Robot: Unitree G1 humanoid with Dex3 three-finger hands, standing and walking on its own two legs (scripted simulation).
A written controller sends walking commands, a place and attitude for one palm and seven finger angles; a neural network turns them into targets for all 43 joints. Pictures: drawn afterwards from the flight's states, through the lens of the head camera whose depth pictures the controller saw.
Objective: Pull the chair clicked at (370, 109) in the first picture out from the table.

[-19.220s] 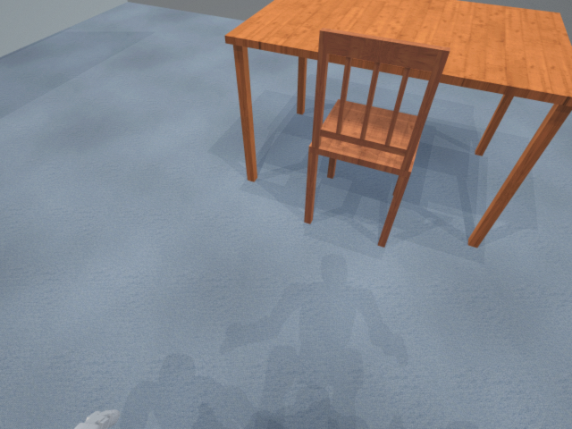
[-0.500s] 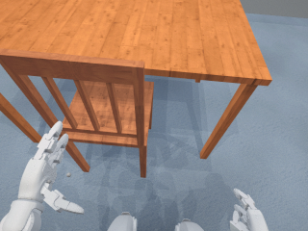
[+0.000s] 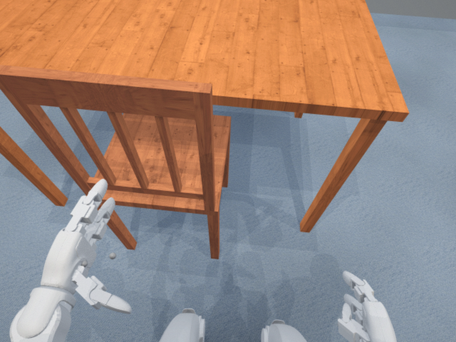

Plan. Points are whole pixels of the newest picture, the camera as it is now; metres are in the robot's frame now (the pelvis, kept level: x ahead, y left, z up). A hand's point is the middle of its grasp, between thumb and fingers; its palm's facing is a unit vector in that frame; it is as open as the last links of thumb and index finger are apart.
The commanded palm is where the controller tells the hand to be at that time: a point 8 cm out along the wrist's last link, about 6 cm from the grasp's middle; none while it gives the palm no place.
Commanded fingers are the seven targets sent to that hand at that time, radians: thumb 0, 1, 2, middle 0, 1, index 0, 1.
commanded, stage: aim the fingers beside a spindle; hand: left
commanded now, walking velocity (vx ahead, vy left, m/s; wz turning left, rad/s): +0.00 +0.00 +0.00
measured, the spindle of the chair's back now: (131, 153) +0.49 +0.24 -0.02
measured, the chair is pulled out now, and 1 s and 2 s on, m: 0.00 0.00 0.00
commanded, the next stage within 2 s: push the fingers through the gap in 1.90 s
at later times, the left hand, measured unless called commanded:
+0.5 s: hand (136, 234) +0.29 +0.17 +0.02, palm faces -0.10 -0.99 -0.04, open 16.9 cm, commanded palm +0.27 +0.23 +0.03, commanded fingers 0.00 -0.50 0.30 -0.06 -0.08 -0.06 -0.08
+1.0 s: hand (157, 224) +0.32 +0.14 +0.01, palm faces -0.12 -0.99 -0.03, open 16.9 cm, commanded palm +0.30 +0.21 +0.01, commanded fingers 0.00 -0.50 0.30 -0.06 -0.08 -0.06 -0.08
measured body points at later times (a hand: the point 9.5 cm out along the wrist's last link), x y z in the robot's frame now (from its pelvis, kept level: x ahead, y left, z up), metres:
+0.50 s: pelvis +0.00 +0.00 -0.01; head +0.09 +0.01 +0.43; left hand +0.29 +0.23 +0.03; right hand +0.16 -0.25 -0.10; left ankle +0.03 +0.11 -0.65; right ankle +0.00 -0.12 -0.65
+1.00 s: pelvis +0.00 +0.00 -0.02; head +0.10 +0.00 +0.41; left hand +0.32 +0.20 +0.01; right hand +0.15 -0.25 -0.12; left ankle +0.03 +0.11 -0.65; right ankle +0.00 -0.12 -0.65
